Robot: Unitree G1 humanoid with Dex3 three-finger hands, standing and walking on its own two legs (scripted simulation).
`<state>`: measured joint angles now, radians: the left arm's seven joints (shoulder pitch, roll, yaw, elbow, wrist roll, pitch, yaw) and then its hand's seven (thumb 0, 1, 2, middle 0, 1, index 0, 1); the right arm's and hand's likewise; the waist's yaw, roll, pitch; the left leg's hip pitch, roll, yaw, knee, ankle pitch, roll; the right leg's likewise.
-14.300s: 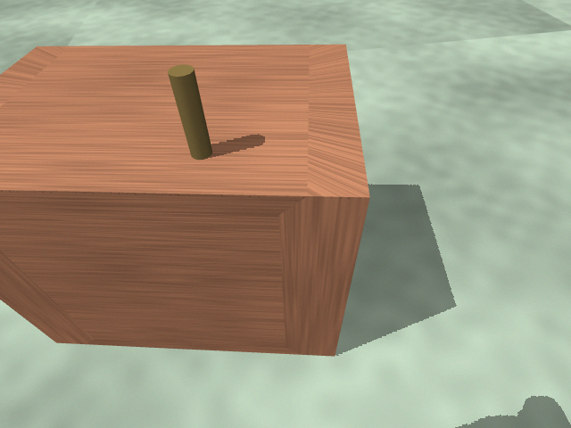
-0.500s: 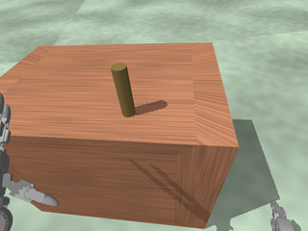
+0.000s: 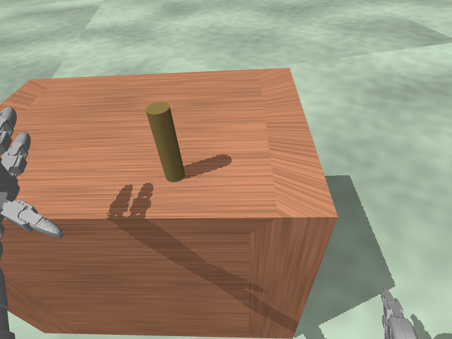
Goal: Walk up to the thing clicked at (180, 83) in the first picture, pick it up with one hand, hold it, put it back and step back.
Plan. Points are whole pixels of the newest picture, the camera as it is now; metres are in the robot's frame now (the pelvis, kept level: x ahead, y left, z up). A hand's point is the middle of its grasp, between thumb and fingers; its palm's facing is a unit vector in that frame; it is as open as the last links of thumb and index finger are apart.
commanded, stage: go down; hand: left
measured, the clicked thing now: (167, 145) +0.49 +0.14 +0.12
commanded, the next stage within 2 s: none
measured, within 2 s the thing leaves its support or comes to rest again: neither
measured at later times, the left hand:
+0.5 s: hand (36, 163) +0.34 +0.31 +0.21, palm faces +0.09 -0.99 -0.09, open 17.5 cm
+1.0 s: hand (35, 150) +0.38 +0.33 +0.21, palm faces +0.06 -1.00 -0.02, open 17.4 cm
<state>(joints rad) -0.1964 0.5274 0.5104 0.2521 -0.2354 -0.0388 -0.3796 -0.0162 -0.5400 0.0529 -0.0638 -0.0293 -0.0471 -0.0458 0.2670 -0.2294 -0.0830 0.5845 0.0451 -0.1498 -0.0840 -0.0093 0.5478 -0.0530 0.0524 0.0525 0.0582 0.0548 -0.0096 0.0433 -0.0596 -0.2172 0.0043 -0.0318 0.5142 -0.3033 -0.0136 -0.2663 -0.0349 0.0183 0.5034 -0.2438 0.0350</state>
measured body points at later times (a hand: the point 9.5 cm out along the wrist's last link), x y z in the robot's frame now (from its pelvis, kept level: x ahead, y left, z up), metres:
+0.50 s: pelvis -0.01 -0.01 +0.00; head -0.01 -0.02 +0.45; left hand +0.33 +0.36 +0.22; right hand +0.15 -0.26 -0.08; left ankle -0.02 +0.13 -0.74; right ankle +0.01 -0.14 -0.74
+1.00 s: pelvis +0.00 +0.00 +0.00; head +0.01 -0.01 +0.45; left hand +0.37 +0.38 +0.21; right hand +0.16 -0.26 -0.07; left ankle -0.02 +0.13 -0.74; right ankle +0.01 -0.14 -0.74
